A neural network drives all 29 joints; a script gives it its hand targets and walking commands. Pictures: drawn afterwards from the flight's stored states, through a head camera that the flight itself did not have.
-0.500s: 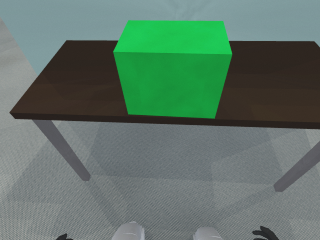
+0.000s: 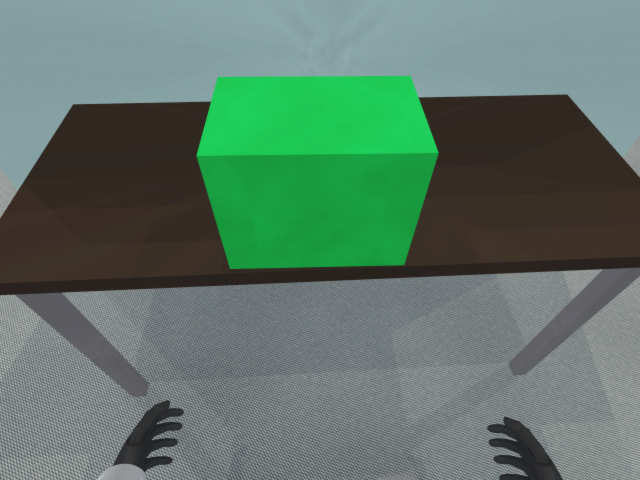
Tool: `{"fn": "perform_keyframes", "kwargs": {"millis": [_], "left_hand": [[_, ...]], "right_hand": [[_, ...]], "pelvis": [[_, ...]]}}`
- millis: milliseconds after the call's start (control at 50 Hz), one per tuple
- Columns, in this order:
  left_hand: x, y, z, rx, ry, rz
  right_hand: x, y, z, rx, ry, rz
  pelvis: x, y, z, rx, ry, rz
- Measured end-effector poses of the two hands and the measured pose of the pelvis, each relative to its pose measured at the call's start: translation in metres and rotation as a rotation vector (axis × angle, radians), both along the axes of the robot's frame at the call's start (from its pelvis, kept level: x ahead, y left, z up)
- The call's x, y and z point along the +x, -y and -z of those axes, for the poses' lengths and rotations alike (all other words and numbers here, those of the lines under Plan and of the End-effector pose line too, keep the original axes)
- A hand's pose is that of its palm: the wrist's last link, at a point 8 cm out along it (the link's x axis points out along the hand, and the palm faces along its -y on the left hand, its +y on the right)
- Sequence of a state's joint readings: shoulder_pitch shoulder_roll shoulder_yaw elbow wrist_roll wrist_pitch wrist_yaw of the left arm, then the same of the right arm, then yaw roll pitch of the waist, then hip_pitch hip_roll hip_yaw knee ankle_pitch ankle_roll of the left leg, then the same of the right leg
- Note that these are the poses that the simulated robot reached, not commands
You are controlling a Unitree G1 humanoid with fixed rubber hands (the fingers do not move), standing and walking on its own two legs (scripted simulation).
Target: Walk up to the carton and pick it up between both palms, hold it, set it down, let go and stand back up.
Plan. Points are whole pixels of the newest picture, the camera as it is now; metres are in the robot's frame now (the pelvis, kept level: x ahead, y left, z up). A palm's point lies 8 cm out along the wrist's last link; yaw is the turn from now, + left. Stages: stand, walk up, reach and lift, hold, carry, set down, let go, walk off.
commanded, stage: walk up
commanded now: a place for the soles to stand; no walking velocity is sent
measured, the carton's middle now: (316, 176) +0.55 +0.02 +0.05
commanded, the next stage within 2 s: none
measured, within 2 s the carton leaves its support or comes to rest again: neither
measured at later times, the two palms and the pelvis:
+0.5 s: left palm out of the picture +0.10 +0.27 -0.10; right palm out of the picture +0.07 -0.27 -0.11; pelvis +0.01 +0.00 -0.01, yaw -2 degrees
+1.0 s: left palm (163, 387) +0.26 +0.25 -0.11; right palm out of the picture +0.12 -0.25 -0.12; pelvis +0.09 +0.01 -0.02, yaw +3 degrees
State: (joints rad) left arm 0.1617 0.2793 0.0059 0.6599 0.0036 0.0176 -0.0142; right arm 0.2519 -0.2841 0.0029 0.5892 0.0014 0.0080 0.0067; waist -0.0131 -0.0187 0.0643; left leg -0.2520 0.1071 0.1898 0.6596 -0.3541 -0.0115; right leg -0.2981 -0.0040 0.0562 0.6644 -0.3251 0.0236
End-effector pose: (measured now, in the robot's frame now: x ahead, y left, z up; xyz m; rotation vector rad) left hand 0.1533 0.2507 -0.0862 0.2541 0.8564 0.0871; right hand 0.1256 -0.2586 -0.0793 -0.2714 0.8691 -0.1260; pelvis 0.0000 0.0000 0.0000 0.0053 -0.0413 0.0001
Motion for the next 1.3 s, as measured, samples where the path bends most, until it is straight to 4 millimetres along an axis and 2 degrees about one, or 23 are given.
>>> {"fn": "perform_keyframes", "kwargs": {"millis": [420, 500, 560, 620, 660, 700, 760, 840, 880, 940, 1040, 1160, 1300], "left_hand": [[-0.034, 0.003, 0.007, 0.027, -0.117, 0.000], [-0.050, -0.016, 0.011, 0.067, -0.140, -0.042], [-0.064, -0.038, 0.018, 0.090, -0.187, -0.080], [-0.067, -0.056, 0.031, 0.085, -0.242, -0.100], [-0.059, -0.059, 0.035, 0.083, -0.263, -0.082], [-0.042, -0.056, 0.036, 0.074, -0.258, -0.053], [-0.007, -0.045, 0.033, 0.042, -0.213, -0.016], [0.045, -0.019, 0.027, -0.007, -0.127, 0.023], [0.068, -0.006, 0.026, -0.017, -0.077, 0.041], [0.091, 0.005, 0.025, -0.031, -0.026, 0.039], [0.108, 0.003, 0.020, -0.039, -0.005, -0.010], [0.105, -0.009, 0.007, -0.019, -0.005, -0.061], [0.080, -0.027, 0.006, 0.009, -0.026, -0.152]], "right_hand": [[-0.050, 0.018, 0.021, 0.016, -0.117, 0.068], [-0.051, 0.015, 0.029, -0.004, -0.159, 0.046], [-0.041, 0.005, 0.030, -0.017, -0.165, 0.026], [-0.032, -0.007, 0.032, -0.028, -0.136, 0.031], [-0.034, -0.013, 0.031, -0.036, -0.144, 0.053], [-0.039, -0.018, 0.030, -0.044, -0.175, 0.075], [-0.047, -0.023, 0.026, -0.038, -0.227, 0.104], [-0.048, -0.023, 0.024, -0.021, -0.277, 0.126], [-0.042, -0.019, 0.029, -0.009, -0.288, 0.126], [-0.024, -0.013, 0.036, -0.004, -0.285, 0.111], [0.016, -0.012, 0.035, -0.005, -0.226, 0.071], [0.073, -0.017, 0.014, 0.005, -0.124, -0.021], [0.122, -0.019, 0.005, -0.011, -0.047, -0.109]], "pelvis": [[0.005, 0.006, 0.000, 0.008, -0.004, 0.053], [0.013, -0.005, 0.006, -0.012, -0.009, 0.037], [0.022, -0.017, 0.010, -0.023, -0.007, 0.025], [0.034, -0.028, 0.017, 0.004, 0.001, 0.025], [0.042, -0.031, 0.017, 0.014, 0.005, 0.032], [0.049, -0.031, 0.014, 0.020, 0.012, 0.035], [0.061, -0.029, 0.008, 0.024, 0.021, 0.033], [0.074, -0.024, 0.005, 0.020, 0.024, 0.015], [0.081, -0.019, 0.009, 0.019, 0.025, 0.001], [0.087, -0.015, 0.014, -0.006, 0.023, -0.027], [0.096, -0.013, 0.014, 0.000, 0.026, -0.060], [0.109, -0.006, 0.001, -0.008, 0.000, -0.106], [0.113, 0.000, 0.001, -0.011, -0.005, -0.155]]}}
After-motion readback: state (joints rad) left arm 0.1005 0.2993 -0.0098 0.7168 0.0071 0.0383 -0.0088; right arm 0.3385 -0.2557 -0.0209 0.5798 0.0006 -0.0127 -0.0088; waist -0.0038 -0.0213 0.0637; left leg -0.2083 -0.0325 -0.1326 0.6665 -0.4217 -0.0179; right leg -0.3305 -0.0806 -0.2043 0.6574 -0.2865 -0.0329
